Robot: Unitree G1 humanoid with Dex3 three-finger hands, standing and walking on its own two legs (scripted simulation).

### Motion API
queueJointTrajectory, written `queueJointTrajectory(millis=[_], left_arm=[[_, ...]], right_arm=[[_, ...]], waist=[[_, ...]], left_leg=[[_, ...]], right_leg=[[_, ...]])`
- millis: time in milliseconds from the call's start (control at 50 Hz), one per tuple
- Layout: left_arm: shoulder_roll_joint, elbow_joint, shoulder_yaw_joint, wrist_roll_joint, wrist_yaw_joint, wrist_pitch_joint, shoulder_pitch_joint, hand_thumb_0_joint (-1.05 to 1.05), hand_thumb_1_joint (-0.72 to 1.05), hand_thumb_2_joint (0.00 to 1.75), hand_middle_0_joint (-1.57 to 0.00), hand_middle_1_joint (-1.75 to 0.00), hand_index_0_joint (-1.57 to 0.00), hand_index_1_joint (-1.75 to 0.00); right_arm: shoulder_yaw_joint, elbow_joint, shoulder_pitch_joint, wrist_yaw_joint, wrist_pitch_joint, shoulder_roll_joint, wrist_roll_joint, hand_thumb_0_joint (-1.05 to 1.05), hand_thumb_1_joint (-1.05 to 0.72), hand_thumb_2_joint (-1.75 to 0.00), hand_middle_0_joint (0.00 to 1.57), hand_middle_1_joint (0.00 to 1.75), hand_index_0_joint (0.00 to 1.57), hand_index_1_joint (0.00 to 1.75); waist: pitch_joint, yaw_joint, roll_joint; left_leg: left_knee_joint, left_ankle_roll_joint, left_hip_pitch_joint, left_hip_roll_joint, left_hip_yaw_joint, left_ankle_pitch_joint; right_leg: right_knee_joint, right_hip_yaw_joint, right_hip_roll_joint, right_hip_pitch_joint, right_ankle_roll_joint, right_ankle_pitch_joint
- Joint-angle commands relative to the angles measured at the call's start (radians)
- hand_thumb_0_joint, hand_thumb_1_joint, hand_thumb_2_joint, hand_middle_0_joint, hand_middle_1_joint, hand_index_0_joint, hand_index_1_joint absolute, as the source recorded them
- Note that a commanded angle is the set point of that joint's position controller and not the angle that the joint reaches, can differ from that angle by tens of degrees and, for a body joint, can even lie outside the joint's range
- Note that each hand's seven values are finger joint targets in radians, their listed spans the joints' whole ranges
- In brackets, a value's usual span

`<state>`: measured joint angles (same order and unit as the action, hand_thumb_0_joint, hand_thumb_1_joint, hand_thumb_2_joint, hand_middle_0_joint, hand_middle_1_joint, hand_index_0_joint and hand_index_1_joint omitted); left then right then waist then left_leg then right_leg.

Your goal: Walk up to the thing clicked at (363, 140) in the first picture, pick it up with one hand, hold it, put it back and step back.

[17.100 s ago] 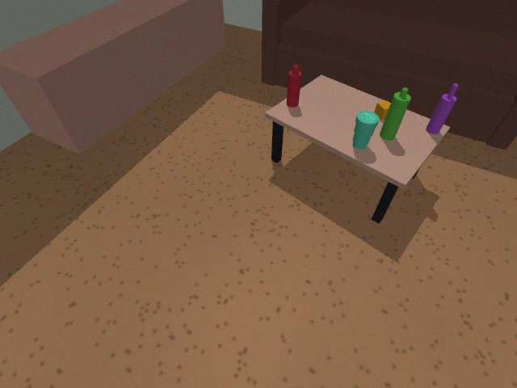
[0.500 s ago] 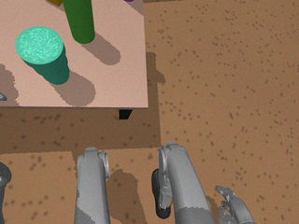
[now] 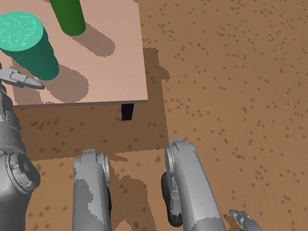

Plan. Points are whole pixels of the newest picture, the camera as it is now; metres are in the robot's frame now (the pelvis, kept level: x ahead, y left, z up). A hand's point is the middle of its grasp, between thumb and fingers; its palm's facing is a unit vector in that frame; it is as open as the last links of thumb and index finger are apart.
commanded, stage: close in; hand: left
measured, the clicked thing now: (34, 53) +0.54 +0.24 -0.01
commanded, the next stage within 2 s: rest palm in 0.08 s
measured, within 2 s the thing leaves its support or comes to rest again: leaves its support in 1.66 s
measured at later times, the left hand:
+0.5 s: hand (27, 57) +0.52 +0.25 -0.01, palm faces +0.28 -0.96 -0.03, open 17.2 cm
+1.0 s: hand (33, 57) +0.53 +0.25 -0.02, palm faces +0.26 -0.96 -0.03, open 12.9 cm
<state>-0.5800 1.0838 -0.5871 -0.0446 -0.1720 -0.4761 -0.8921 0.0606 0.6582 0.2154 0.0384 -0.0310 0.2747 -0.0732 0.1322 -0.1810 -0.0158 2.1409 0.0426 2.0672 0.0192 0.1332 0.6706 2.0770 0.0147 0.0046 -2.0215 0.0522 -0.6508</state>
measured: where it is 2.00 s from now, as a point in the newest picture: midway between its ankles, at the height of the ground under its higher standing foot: (139, 215)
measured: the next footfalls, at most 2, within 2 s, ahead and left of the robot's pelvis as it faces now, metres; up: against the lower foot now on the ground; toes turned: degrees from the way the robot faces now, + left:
none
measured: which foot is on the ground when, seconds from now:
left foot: down 0.00-1.00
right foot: down 0.00-1.00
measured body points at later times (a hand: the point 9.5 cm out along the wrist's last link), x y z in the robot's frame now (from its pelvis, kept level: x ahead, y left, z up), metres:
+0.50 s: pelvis +0.01 +0.00 +0.00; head +0.23 +0.05 +0.39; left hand +0.50 +0.30 +0.00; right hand +0.10 -0.27 -0.12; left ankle +0.08 +0.14 -0.38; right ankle +0.10 -0.14 -0.38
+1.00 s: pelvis +0.00 +0.00 -0.02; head +0.22 +0.05 +0.37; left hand +0.51 +0.30 -0.02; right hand +0.07 -0.28 -0.13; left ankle +0.08 +0.14 -0.38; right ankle +0.10 -0.14 -0.38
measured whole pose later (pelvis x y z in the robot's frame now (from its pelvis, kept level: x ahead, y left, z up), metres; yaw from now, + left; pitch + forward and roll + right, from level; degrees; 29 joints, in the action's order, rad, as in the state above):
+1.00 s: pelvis +0.00 +0.00 -0.02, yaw +0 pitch +34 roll -5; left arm -0.54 1.12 -0.52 -0.01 -0.09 -0.54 -0.93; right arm 0.06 0.66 0.18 0.06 -0.06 0.28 -0.09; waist 0.11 -0.19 0.00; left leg 2.20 0.05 2.11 0.01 0.14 0.68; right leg 2.14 0.01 0.00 -2.07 0.05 -0.67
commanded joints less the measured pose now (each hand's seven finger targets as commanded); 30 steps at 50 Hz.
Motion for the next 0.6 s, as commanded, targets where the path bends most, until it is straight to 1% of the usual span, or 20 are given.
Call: queueJointTrajectory(millis=[0,60,80,120,140,160,180,200,240,260,280,300,360,400,420,460,480,520,560,580], left_arm=[[-0.209,-0.213,0.021,-0.020,0.025,-0.060,-0.311,0.00,-0.61,0.00,-0.04,-0.07,-0.07,-0.04],[-0.198,-0.210,0.018,-0.010,0.056,-0.068,-0.302,0.00,-0.61,0.00,-0.04,-0.06,-0.07,-0.04],[-0.181,-0.230,0.030,-0.010,0.060,-0.075,-0.301,0.00,-0.61,0.00,-0.04,-0.06,-0.07,-0.03],[-0.167,-0.257,0.043,-0.003,0.074,-0.086,-0.316,0.00,-0.61,0.00,-0.05,-0.06,-0.07,-0.03],[-0.183,-0.277,0.035,0.004,0.081,-0.092,-0.317,0.00,-0.61,0.00,-0.05,-0.05,-0.07,-0.03],[-0.170,-0.275,0.044,0.006,0.085,-0.094,-0.323,0.00,-0.61,0.00,-0.04,-0.05,-0.07,-0.02],[-0.144,-0.259,0.059,0.006,0.086,-0.092,-0.309,0.00,-0.61,0.00,-0.06,-0.03,-0.07,-0.02],[-0.133,-0.291,0.078,0.009,0.092,-0.101,-0.340,0.00,-0.61,0.00,-0.07,-0.04,-0.08,-0.03],[-0.146,-0.231,0.045,0.014,0.103,-0.104,-0.286,0.00,-0.61,0.00,-0.07,-0.03,-0.07,-0.02],[-0.159,-0.261,0.053,0.018,0.106,-0.112,-0.311,0.00,-0.61,0.00,-0.07,-0.02,-0.07,-0.01],[-0.145,-0.298,0.071,0.016,0.105,-0.123,-0.341,0.00,-0.59,0.00,-0.12,-0.07,-0.13,-0.06],[-0.161,-0.261,0.041,0.016,0.108,-0.123,-0.302,0.00,-0.56,0.02,-0.15,-0.10,-0.16,-0.09],[-0.166,-0.262,0.045,0.014,0.102,-0.128,-0.315,0.00,-0.56,0.06,-0.21,-0.16,-0.22,-0.15],[-0.165,-0.261,0.056,0.017,0.096,-0.133,-0.337,0.00,-0.56,0.08,-0.24,-0.19,-0.25,-0.18],[-0.178,-0.248,0.044,0.014,0.095,-0.132,-0.334,0.00,-0.57,0.08,-0.25,-0.20,-0.26,-0.18],[-0.169,-0.247,0.059,0.012,0.087,-0.133,-0.343,0.00,-0.56,0.09,-0.27,-0.21,-0.28,-0.20],[-0.180,-0.232,0.046,0.011,0.086,-0.131,-0.328,0.00,-0.58,0.10,-0.29,-0.23,-0.30,-0.22],[-0.156,-0.214,0.068,0.009,0.076,-0.126,-0.337,0.00,-0.56,0.12,-0.31,-0.26,-0.33,-0.24],[-0.178,-0.217,0.048,0.005,0.074,-0.126,-0.342,0.00,-0.55,0.13,-0.34,-0.28,-0.35,-0.26],[-0.163,-0.197,0.064,0.005,0.071,-0.122,-0.337,0.00,-0.54,0.15,-0.37,-0.30,-0.38,-0.28]], right_arm=[[-0.082,-0.053,0.144,-0.017,0.013,0.210,0.004,0.00,-0.92,-0.90,0.20,0.30,0.20,0.30],[-0.089,-0.048,0.154,-0.013,0.011,0.210,0.002,0.00,-0.92,-0.90,0.20,0.30,0.20,0.30],[-0.089,-0.047,0.146,-0.012,0.012,0.206,0.001,0.00,-0.92,-0.90,0.20,0.30,0.20,0.30],[-0.092,-0.045,0.146,-0.008,0.014,0.208,-0.003,0.00,-0.92,-0.90,0.20,0.30,0.20,0.30],[-0.095,-0.040,0.154,-0.007,0.012,0.208,-0.005,0.00,-0.93,-0.90,0.20,0.30,0.20,0.30],[-0.098,-0.031,0.159,-0.006,0.009,0.213,-0.008,0.00,-0.93,-0.90,0.20,0.30,0.20,0.30],[-0.100,-0.036,0.150,-0.004,0.010,0.214,-0.007,0.00,-0.91,-0.90,0.20,0.30,0.20,0.30],[-0.101,-0.034,0.158,-0.003,0.010,0.210,-0.010,0.00,-0.91,-0.90,0.20,0.30,0.20,0.30],[-0.102,-0.024,0.155,-0.002,0.007,0.217,-0.010,0.00,-0.92,-0.90,0.20,0.30,0.20,0.30],[-0.100,-0.023,0.147,-0.001,0.006,0.214,-0.012,0.00,-0.92,-0.90,0.20,0.30,0.20,0.30],[-0.099,-0.029,0.143,0.000,0.006,0.208,-0.015,0.00,-0.93,-0.90,0.20,0.30,0.20,0.30],[-0.100,-0.024,0.147,0.001,0.003,0.214,-0.016,0.00,-0.92,-0.90,0.20,0.30,0.20,0.30],[-0.099,-0.025,0.144,0.003,0.001,0.213,-0.016,0.00,-0.93,-0.90,0.20,0.30,0.20,0.30],[-0.096,-0.024,0.140,0.003,0.000,0.210,-0.019,0.00,-0.93,-0.90,0.20,0.30,0.20,0.30],[-0.098,-0.029,0.135,0.002,-0.002,0.212,-0.016,0.00,-0.93,-0.90,0.20,0.30,0.20,0.30],[-0.095,-0.033,0.132,0.002,-0.002,0.212,-0.015,0.00,-0.93,-0.90,0.20,0.30,0.20,0.30],[-0.096,-0.032,0.134,0.002,-0.004,0.212,-0.015,0.00,-0.94,-0.90,0.20,0.30,0.20,0.30],[-0.092,-0.034,0.139,0.001,-0.002,0.212,-0.015,0.00,-0.93,-0.90,0.20,0.30,0.20,0.30],[-0.090,-0.037,0.140,0.001,-0.004,0.214,-0.013,0.00,-0.94,-0.90,0.20,0.30,0.20,0.30],[-0.087,-0.039,0.129,0.001,-0.003,0.211,-0.012,0.00,-0.94,-0.90,0.20,0.30,0.20,0.30]], waist=[[0.589,0.007,-0.167],[0.586,0.010,-0.169],[0.578,0.014,-0.159],[0.621,0.013,-0.188],[0.646,0.021,-0.217],[0.661,0.019,-0.237],[0.644,0.013,-0.232],[0.654,-0.002,-0.229],[0.629,0.011,-0.211],[0.645,0.014,-0.220],[0.673,0.002,-0.212],[0.676,0.013,-0.207],[0.681,0.008,-0.183],[0.681,-0.004,-0.194],[0.677,0.001,-0.174],[0.659,-0.001,-0.179],[0.671,0.002,-0.171],[0.665,-0.015,-0.161],[0.673,-0.004,-0.158],[0.649,-0.003,-0.164]], left_leg=[[-0.292,-0.062,-0.415,-0.002,-0.070,-0.058],[-0.294,-0.060,-0.431,-0.002,-0.075,-0.081],[-0.290,-0.063,-0.421,-0.002,-0.079,-0.077],[-0.290,-0.057,-0.471,-0.002,-0.075,-0.124],[-0.290,-0.053,-0.498,-0.001,-0.075,-0.154],[-0.284,-0.052,-0.537,0.001,-0.074,-0.192],[-0.292,-0.050,-0.546,0.003,-0.067,-0.189],[-0.285,-0.051,-0.521,0.000,-0.070,-0.188],[-0.281,-0.050,-0.525,0.001,-0.065,-0.206],[-0.274,-0.051,-0.519,0.000,-0.070,-0.204],[-0.261,-0.056,-0.513,-0.002,-0.076,-0.209],[-0.256,-0.055,-0.516,-0.002,-0.079,-0.230],[-0.246,-0.060,-0.482,-0.003,-0.088,-0.218],[-0.240,-0.060,-0.473,-0.003,-0.090,-0.214],[-0.244,-0.063,-0.458,-0.005,-0.090,-0.178],[-0.250,-0.061,-0.445,-0.005,-0.090,-0.140],[-0.245,-0.062,-0.441,-0.006,-0.094,-0.149],[-0.232,-0.063,-0.428,-0.006,-0.091,-0.158],[-0.229,-0.063,-0.432,-0.006,-0.088,-0.168],[-0.233,-0.063,-0.423,-0.007,-0.089,-0.142]], right_leg=[[-0.243,0.068,0.005,0.330,-0.083,0.098],[-0.252,0.066,0.006,0.345,-0.083,0.120],[-0.257,0.064,0.006,0.346,-0.082,0.117],[-0.242,0.063,0.004,0.350,-0.086,0.155],[-0.233,0.063,0.002,0.350,-0.088,0.174],[-0.228,0.064,0.002,0.344,-0.090,0.201],[-0.228,0.067,0.001,0.320,-0.092,0.193],[-0.229,0.067,0.003,0.343,-0.090,0.198],[-0.221,0.069,0.000,0.324,-0.090,0.209],[-0.217,0.066,0.001,0.328,-0.091,0.205],[-0.220,0.064,0.002,0.357,-0.087,0.216],[-0.215,0.063,0.001,0.367,-0.087,0.232],[-0.218,0.059,0.005,0.392,-0.083,0.230],[-0.212,0.059,0.004,0.390,-0.082,0.231],[-0.220,0.057,0.004,0.387,-0.082,0.202],[-0.219,0.059,0.005,0.372,-0.084,0.169],[-0.221,0.059,0.007,0.389,-0.081,0.178],[-0.211,0.062,0.006,0.387,-0.081,0.190],[-0.205,0.062,0.004,0.374,-0.081,0.192],[-0.205,0.062,0.004,0.360,-0.082,0.168]])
